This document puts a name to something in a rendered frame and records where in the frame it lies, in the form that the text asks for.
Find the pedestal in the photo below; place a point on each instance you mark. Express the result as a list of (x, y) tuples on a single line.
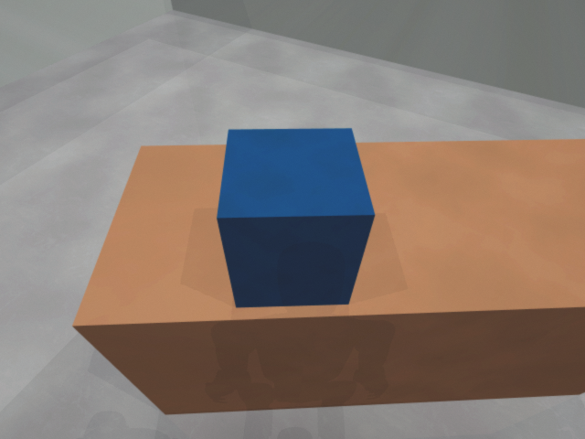
[(471, 286)]

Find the carton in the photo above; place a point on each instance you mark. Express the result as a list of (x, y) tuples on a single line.
[(294, 216)]

